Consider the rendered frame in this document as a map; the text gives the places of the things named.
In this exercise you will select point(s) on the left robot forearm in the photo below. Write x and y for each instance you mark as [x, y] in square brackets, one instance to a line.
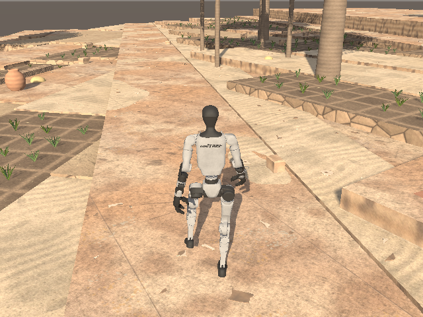
[181, 182]

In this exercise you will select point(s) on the right robot forearm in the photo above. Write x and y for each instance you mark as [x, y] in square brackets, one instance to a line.
[241, 171]

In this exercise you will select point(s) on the robot left upper arm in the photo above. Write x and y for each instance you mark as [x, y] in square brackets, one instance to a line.
[187, 152]

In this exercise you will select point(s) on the right robot hand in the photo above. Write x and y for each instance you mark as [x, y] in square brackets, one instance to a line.
[243, 180]

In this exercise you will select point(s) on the robot right upper arm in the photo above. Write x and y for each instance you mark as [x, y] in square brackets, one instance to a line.
[234, 148]

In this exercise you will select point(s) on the left robot hand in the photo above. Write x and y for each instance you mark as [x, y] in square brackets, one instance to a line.
[177, 204]

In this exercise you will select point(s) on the right robot foot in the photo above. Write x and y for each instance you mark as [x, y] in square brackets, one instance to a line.
[221, 271]

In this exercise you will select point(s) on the robot torso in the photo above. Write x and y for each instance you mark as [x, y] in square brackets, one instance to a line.
[211, 161]

